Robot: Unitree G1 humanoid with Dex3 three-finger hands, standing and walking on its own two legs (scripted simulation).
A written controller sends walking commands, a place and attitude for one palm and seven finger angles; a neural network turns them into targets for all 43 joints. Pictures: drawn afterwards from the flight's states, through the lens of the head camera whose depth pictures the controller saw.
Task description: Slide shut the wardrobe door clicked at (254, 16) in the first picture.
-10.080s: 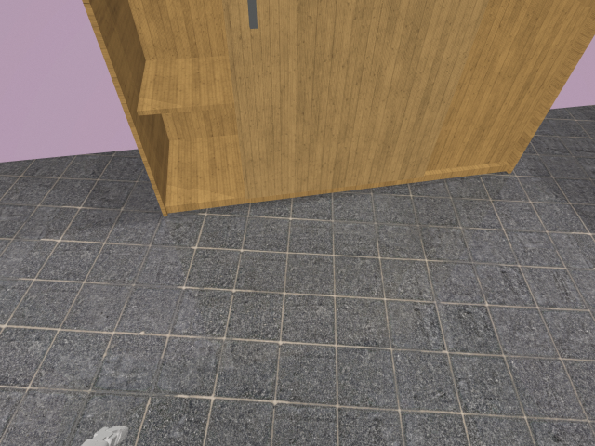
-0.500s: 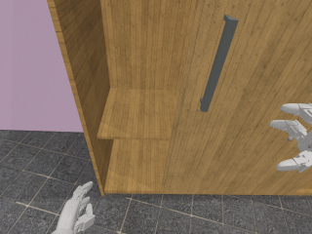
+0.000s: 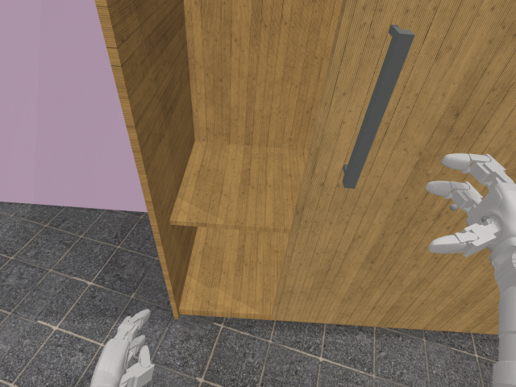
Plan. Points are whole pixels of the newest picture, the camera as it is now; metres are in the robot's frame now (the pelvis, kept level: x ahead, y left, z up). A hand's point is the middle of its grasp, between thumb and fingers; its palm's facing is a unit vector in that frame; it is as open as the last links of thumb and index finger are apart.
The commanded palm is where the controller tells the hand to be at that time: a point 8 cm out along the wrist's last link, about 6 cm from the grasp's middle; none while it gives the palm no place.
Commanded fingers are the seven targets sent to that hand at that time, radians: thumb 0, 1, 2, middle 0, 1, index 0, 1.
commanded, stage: move the hooked fingers beside the handle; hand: right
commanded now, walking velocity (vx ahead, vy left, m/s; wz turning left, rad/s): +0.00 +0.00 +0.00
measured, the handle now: (368, 116) +0.53 -0.18 +0.20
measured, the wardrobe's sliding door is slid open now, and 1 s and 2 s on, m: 0.37 0.37 0.37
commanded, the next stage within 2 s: none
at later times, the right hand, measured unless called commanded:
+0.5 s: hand (437, 184) +0.38 -0.25 +0.18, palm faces +0.06 +1.00 -0.03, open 14.0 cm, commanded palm +0.37 -0.30 +0.18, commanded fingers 0.00 0.50 -0.30 0.30 1.20 0.30 1.20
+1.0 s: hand (418, 157) +0.45 -0.25 +0.17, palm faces +0.03 +1.00 -0.01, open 14.0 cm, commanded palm +0.44 -0.30 +0.17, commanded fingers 0.00 0.50 -0.30 0.30 1.20 0.30 1.20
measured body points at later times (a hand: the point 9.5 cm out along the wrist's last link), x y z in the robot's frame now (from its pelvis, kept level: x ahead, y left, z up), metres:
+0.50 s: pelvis +0.00 +0.00 +0.00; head -0.01 +0.01 +0.45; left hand +0.14 +0.25 -0.09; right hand +0.37 -0.31 +0.18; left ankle +0.00 +0.12 -0.74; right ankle +0.01 -0.14 -0.74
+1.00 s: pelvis +0.01 -0.01 -0.01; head +0.03 -0.01 +0.44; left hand +0.06 +0.26 -0.11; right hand +0.44 -0.31 +0.18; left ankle +0.00 +0.12 -0.74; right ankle +0.01 -0.14 -0.74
